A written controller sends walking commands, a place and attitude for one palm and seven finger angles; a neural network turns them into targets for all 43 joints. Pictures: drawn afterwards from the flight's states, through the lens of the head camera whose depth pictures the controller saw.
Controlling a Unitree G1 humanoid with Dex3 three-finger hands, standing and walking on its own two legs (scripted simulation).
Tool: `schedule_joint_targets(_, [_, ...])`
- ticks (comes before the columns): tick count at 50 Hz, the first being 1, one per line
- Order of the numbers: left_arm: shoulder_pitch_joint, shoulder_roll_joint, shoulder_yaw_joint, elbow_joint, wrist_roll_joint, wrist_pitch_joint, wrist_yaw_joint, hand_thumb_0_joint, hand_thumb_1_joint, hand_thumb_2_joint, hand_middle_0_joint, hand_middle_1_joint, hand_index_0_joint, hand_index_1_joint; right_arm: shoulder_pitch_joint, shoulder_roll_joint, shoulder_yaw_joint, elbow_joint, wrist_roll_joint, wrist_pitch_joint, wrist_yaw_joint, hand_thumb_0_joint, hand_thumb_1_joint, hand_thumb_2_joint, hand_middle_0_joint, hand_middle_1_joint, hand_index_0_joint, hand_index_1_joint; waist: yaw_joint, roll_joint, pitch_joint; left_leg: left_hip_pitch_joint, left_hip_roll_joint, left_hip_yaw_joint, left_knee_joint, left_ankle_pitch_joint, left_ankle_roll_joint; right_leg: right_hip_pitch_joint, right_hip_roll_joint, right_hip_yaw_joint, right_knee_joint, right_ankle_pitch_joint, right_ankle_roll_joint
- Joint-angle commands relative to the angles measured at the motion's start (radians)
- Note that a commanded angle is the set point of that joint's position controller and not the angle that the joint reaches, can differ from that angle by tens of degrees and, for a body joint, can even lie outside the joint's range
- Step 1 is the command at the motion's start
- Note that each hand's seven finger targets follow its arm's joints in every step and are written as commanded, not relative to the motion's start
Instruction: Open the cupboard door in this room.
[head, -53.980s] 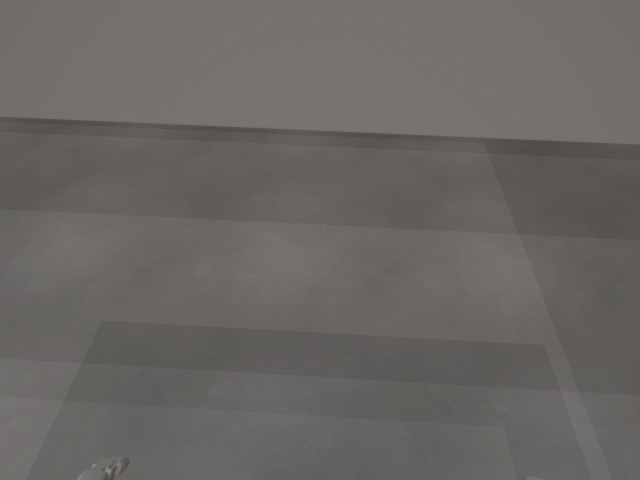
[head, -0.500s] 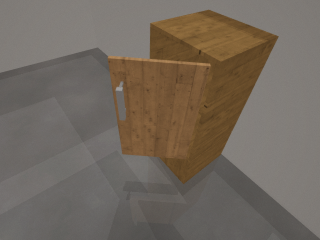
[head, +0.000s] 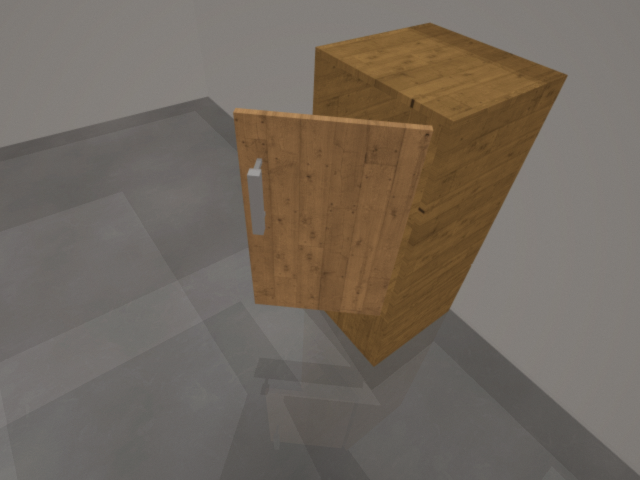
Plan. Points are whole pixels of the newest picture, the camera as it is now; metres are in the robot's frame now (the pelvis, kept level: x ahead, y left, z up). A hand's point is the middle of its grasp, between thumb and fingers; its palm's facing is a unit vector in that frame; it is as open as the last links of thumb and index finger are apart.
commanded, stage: look again from close up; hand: left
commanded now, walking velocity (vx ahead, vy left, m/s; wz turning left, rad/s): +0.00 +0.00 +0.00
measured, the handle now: (258, 197) +0.64 +0.17 -0.03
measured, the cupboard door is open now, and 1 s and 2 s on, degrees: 48 48 48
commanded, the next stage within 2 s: shuffle to correct the standing spot in 0.46 s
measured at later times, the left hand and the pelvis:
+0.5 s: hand out of the picture -0.10 +0.16 -0.19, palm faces +0.14 -0.98 -0.14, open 7.4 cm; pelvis -0.05 +0.01 -0.01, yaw +2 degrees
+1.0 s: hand out of the picture -0.14 +0.18 -0.16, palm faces +0.03 -0.99 -0.16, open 7.4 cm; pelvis -0.12 +0.02 +0.01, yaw -2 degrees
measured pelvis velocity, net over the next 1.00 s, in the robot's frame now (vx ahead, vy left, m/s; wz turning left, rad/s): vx -0.12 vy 0.02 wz -0.04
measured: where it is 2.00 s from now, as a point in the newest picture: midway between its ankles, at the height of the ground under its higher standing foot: outside the picture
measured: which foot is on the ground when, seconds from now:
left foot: down 0.00-0.42, up 0.44-0.54, down 0.56-0.88, up 0.90-1.00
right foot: down 0.00-0.56, up 0.58-0.86, down 0.88-1.00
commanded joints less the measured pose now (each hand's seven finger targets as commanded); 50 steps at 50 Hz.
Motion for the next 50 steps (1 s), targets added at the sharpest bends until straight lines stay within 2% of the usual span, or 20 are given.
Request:
schedule_joint_targets(1, [0.088, 0.077, 0.015, -0.026, 0.002, -0.007, 0.002, 0.000, 0.900, 0.900, -0.200, -0.300, -0.200, -0.300, 0.037, -0.102, -0.019, -0.035, 0.001, -0.016, -0.006, 0.000, -0.900, -0.900, 0.200, 0.300, 0.200, 0.300, -0.001, 0.018, 0.092, -0.102, 0.117, -0.169, -0.211, -0.371, -0.010, 0.007, -0.050, 0.090, -0.106, -0.229, -0.036])
schedule_joint_targets(12, [0.111, 0.069, 0.022, -0.022, 0.007, 0.000, -0.002, 0.000, 0.900, 0.900, -0.200, -0.300, -0.200, -0.300, 0.010, -0.119, -0.027, -0.045, 0.001, -0.010, -0.005, 0.000, -0.900, -0.900, 0.200, 0.300, 0.200, 0.300, 0.011, 0.032, 0.087, -0.135, 0.130, -0.193, -0.253, -0.446, -0.003, 0.036, -0.021, 0.072, -0.055, -0.208, -0.029])
schedule_joint_targets(17, [0.164, 0.076, 0.037, -0.021, 0.010, 0.019, -0.006, 0.000, 0.900, 0.900, -0.200, -0.300, -0.200, -0.300, -0.024, -0.124, -0.037, -0.061, -0.001, 0.011, -0.001, 0.000, -0.900, -0.900, 0.200, 0.300, 0.200, 0.300, 0.028, 0.022, 0.085, -0.192, 0.094, -0.140, -0.203, -0.485, -0.012, 0.027, -0.008, 0.077, -0.014, -0.287, -0.034])
schedule_joint_targets(20, [0.204, 0.100, 0.057, -0.029, 0.012, 0.036, -0.005, 0.000, 0.900, 0.900, -0.200, -0.300, -0.200, -0.300, -0.043, -0.113, -0.046, -0.084, -0.005, 0.033, 0.001, 0.000, -0.900, -0.900, 0.200, 0.300, 0.200, 0.300, 0.037, -0.100, 0.047, -0.149, 0.010, -0.057, -0.002, -0.424, -0.035, -0.066, -0.045, 0.146, -0.099, -0.440, -0.062])
schedule_joint_targets(22, [0.009, 0.176, 0.079, -0.095, 0.013, 0.042, 0.015, 0.000, 0.900, 0.900, -0.200, -0.300, -0.200, -0.300, 0.114, -0.078, -0.070, -0.052, -0.008, 0.064, -0.001, 0.000, -0.900, -0.900, 0.200, 0.300, 0.200, 0.300, -0.074, -0.322, -0.026, 0.181, -0.090, 0.032, 0.595, -0.191, -0.059, -0.445, -0.260, 0.351, -0.426, -0.601, -0.127])
schedule_joint_targets(23, [-0.183, 0.183, 0.082, -0.145, 0.014, 0.038, 0.027, 0.000, 0.900, 0.900, -0.200, -0.300, -0.200, -0.300, 0.213, -0.090, -0.079, -0.021, -0.004, 0.066, 0.000, 0.000, -0.900, -0.900, 0.200, 0.300, 0.200, 0.300, -0.157, -0.298, -0.023, 0.257, -0.026, -0.052, 0.760, -0.187, -0.045, -0.556, -0.264, 0.305, -0.399, -0.463, -0.119])
schedule_joint_targets(24, [-0.282, 0.174, 0.077, -0.175, 0.018, 0.025, 0.031, 0.000, 0.900, 0.900, -0.200, -0.300, -0.200, -0.300, 0.307, -0.054, -0.067, -0.008, 0.003, 0.039, 0.002, 0.000, -0.900, -0.900, 0.200, 0.300, 0.200, 0.300, -0.197, -0.242, 0.006, 0.267, 0.017, -0.063, 0.656, -0.261, -0.031, -0.551, -0.237, 0.222, -0.338, -0.374, -0.093])
schedule_joint_targets(26, [-0.179, 0.151, 0.071, -0.143, 0.013, 0.028, 0.026, 0.000, 0.900, 0.900, -0.200, -0.300, -0.200, -0.300, 0.298, -0.003, -0.034, -0.006, 0.005, 0.005, 0.007, 0.000, -0.900, -0.900, 0.200, 0.300, 0.200, 0.300, -0.128, -0.026, 0.134, 0.174, 0.043, -0.051, 0.028, -0.297, -0.025, -0.403, -0.142, 0.164, -0.048, -0.353, -0.056])
schedule_joint_targets(27, [-0.087, 0.100, 0.057, -0.129, -0.002, 0.038, 0.020, 0.000, 0.900, 0.900, -0.200, -0.300, -0.200, -0.300, 0.241, -0.029, -0.024, -0.024, -0.003, -0.009, -0.004, 0.000, -0.900, -0.900, 0.200, 0.300, 0.200, 0.300, -0.074, 0.206, 0.189, 0.055, 0.080, -0.155, -0.204, -0.411, -0.029, -0.375, -0.033, 0.097, 0.185, -0.332, -0.047])
schedule_joint_targets(28, [-0.028, 0.063, 0.058, -0.130, -0.015, 0.043, 0.012, 0.000, 0.900, 0.900, -0.200, -0.300, -0.200, -0.300, 0.165, -0.102, -0.031, -0.072, -0.012, -0.020, -0.016, 0.000, -0.900, -0.900, 0.200, 0.300, 0.200, 0.300, -0.036, 0.399, 0.220, -0.147, 0.290, -0.444, -0.386, -0.563, 0.041, -0.328, 0.049, 0.029, 0.435, -0.242, 0.002])
schedule_joint_targets(29, [-0.013, 0.080, 0.067, -0.134, -0.012, 0.048, 0.000, 0.000, 0.900, 0.900, -0.200, -0.300, -0.200, -0.300, 0.034, -0.160, -0.039, -0.119, -0.013, -0.011, -0.026, 0.000, -0.900, -0.900, 0.200, 0.300, 0.200, 0.300, 0.011, 0.263, 0.185, -0.365, 0.356, -0.488, -0.457, -0.665, 0.124, -0.195, 0.016, 0.097, 0.617, -0.164, 0.003])
schedule_joint_targets(30, [0.000, 0.075, 0.071, -0.114, 0.007, 0.056, -0.002, 0.000, 0.900, 0.900, -0.200, -0.300, -0.200, -0.300, -0.041, -0.153, -0.034, -0.129, -0.014, -0.017, -0.022, 0.000, -0.900, -0.900, 0.200, 0.300, 0.200, 0.300, 0.048, 0.222, 0.151, -0.401, 0.337, -0.529, -0.457, -0.713, 0.119, -0.187, 0.032, 0.103, 0.749, -0.120, 0.004])
schedule_joint_targets(33, [0.050, 0.064, 0.057, -0.082, 0.012, 0.036, -0.014, 0.000, 0.900, 0.900, -0.200, -0.300, -0.200, -0.300, -0.053, -0.138, -0.030, -0.121, -0.013, -0.044, -0.017, 0.000, -0.900, -0.900, 0.200, 0.300, 0.200, 0.300, 0.062, 0.036, 0.119, -0.280, 0.277, -0.389, -0.366, -0.506, 0.118, -0.205, 0.002, 0.076, 0.764, -0.071, -0.008])
schedule_joint_targets(38, [-0.002, 0.054, 0.036, -0.108, 0.005, 0.022, -0.024, 0.000, 0.900, 0.900, -0.200, -0.300, -0.200, -0.300, 0.126, -0.140, -0.042, -0.051, -0.022, -0.032, -0.020, 0.000, -0.900, -0.900, 0.200, 0.300, 0.200, 0.300, -0.036, 0.148, 0.069, -0.016, 0.251, -0.331, -0.382, -0.514, 0.101, -0.062, 0.030, -0.055, 0.267, -0.314, -0.046])
schedule_joint_targets(41, [0.133, 0.050, 0.039, -0.065, -0.005, 0.023, -0.023, 0.000, 0.900, 0.900, -0.200, -0.300, -0.200, -0.300, 0.128, -0.156, -0.048, -0.040, -0.020, -0.015, -0.014, 0.000, -0.900, -0.900, 0.200, 0.300, 0.200, 0.300, 0.012, 0.100, 0.086, -0.084, 0.196, -0.251, -0.354, -0.480, 0.048, 0.218, 0.080, -0.096, -0.119, -0.240, -0.074])
schedule_joint_targets(42, [0.193, 0.071, 0.047, -0.042, -0.008, 0.020, -0.017, 0.000, 0.900, 0.900, -0.200, -0.300, -0.200, -0.300, 0.123, -0.127, -0.049, -0.042, -0.012, -0.011, -0.010, 0.000, -0.900, -0.900, 0.200, 0.300, 0.200, 0.300, 0.027, 0.031, 0.078, -0.169, 0.147, -0.179, -0.245, -0.421, 0.000, 0.365, 0.039, -0.031, -0.219, -0.210, -0.109])
schedule_joint_targets(44, [0.195, 0.180, 0.064, -0.052, 0.006, 0.014, 0.001, 0.000, 0.900, 0.900, -0.200, -0.300, -0.200, -0.300, 0.044, -0.050, -0.035, -0.103, 0.001, -0.019, -0.005, 0.000, -0.900, -0.900, 0.200, 0.300, 0.200, 0.300, 0.046, -0.308, 0.186, -0.484, -0.023, 0.068, 0.277, -0.330, -0.052, 0.372, -0.321, 0.407, -0.426, -0.488, -0.243])
schedule_joint_targets(46, [0.079, 0.160, 0.059, -0.081, -0.008, -0.030, 0.005, 0.000, 0.900, 0.900, -0.200, -0.300, -0.200, -0.300, -0.018, -0.100, -0.050, -0.130, -0.007, -0.022, 0.023, 0.000, -0.900, -0.900, 0.200, 0.300, 0.200, 0.300, -0.012, -0.112, 0.167, -0.453, 0.071, -0.024, 0.488, -0.195, -0.017, 0.212, -0.318, 0.375, -0.435, -0.467, -0.241])
schedule_joint_targets(48, [0.017, 0.132, 0.046, -0.089, -0.005, -0.055, -0.002, 0.000, 0.900, 0.900, -0.200, -0.300, -0.200, -0.300, 0.017, -0.092, -0.055, -0.118, -0.004, -0.017, 0.037, 0.000, -0.900, -0.900, 0.200, 0.300, 0.200, 0.300, -0.050, -0.099, 0.182, -0.406, 0.092, -0.017, 0.547, -0.087, -0.024, 0.143, -0.250, 0.237, -0.408, -0.315, -0.214])
schedule_joint_targets(50, [0.020, 0.132, 0.047, -0.077, 0.000, -0.065, -0.002, 0.000, 0.900, 0.900, -0.200, -0.300, -0.200, -0.300, 0.030, -0.081, -0.058, -0.122, 0.000, -0.019, 0.040, 0.000, -0.900, -0.900, 0.200, 0.300, 0.200, 0.300, -0.057, -0.119, 0.145, -0.328, 0.103, -0.009, 0.498, -0.068, -0.027, 0.114, -0.232, 0.183, -0.389, -0.250, -0.205])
